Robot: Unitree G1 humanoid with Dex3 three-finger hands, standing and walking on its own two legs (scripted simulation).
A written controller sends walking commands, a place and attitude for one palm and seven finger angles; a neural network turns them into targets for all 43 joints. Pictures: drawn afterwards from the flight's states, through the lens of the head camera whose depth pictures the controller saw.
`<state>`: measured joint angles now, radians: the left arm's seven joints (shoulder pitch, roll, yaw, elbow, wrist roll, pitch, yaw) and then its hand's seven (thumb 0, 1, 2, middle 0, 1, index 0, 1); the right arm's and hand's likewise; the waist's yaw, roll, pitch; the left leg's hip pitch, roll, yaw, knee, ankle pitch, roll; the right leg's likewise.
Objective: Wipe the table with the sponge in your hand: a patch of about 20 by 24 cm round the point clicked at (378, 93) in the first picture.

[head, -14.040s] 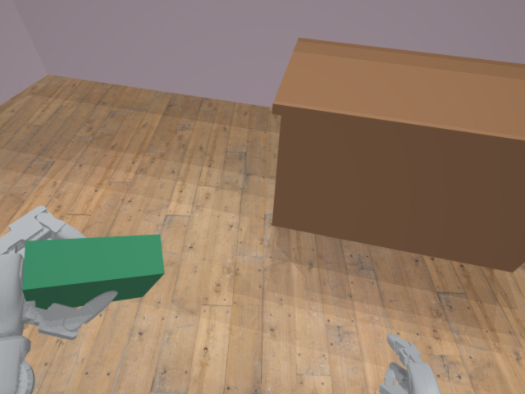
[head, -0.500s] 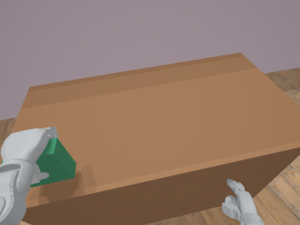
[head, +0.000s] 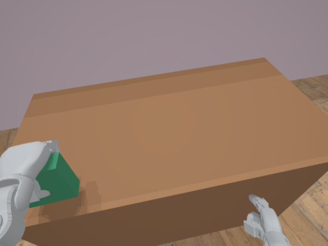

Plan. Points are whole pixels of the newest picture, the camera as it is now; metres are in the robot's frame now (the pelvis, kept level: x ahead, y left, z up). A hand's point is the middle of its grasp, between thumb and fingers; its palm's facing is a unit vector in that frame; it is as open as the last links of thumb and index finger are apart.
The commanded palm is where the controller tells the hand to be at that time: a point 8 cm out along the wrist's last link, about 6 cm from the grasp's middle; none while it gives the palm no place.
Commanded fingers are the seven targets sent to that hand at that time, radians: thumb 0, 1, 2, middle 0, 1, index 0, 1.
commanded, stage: move the sponge above the wiping area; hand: left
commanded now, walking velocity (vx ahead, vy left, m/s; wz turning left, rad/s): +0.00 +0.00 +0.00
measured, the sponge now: (48, 185) +0.21 +0.33 +0.03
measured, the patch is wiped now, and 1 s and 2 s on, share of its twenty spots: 0.00 0.00 0.00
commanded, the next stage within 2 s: lower the sponge onto the table in 0.12 s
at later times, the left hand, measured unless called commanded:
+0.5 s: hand (40, 174) +0.21 +0.33 +0.09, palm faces -0.06 -0.05 -1.00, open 9.3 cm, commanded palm +0.19 +0.33 +0.15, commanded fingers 0.00 0.10 1.30 -1.20 -1.60 -1.20 -1.60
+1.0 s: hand (47, 172) +0.23 +0.32 +0.07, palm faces -0.04 -0.04 -1.00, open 9.3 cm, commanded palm +0.20 +0.32 +0.13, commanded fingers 0.00 0.10 1.30 -1.20 -1.60 -1.20 -1.60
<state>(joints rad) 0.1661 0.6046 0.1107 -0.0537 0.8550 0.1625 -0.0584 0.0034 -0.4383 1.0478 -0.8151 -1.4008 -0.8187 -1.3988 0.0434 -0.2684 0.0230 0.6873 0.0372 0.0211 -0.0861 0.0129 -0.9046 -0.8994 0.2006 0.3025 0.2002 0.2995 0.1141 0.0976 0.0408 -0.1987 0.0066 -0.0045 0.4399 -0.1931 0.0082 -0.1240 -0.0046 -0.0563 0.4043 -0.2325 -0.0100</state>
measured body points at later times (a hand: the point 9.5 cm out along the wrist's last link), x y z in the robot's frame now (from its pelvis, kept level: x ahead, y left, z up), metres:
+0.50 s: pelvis +0.00 +0.01 +0.00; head +0.00 -0.02 +0.45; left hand +0.21 +0.32 +0.14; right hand +0.23 -0.21 -0.09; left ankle +0.03 +0.11 -0.74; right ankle -0.01 -0.12 -0.74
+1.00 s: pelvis -0.01 +0.01 +0.00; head +0.00 -0.02 +0.45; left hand +0.22 +0.32 +0.13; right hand +0.22 -0.21 -0.10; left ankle +0.03 +0.11 -0.74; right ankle -0.01 -0.12 -0.74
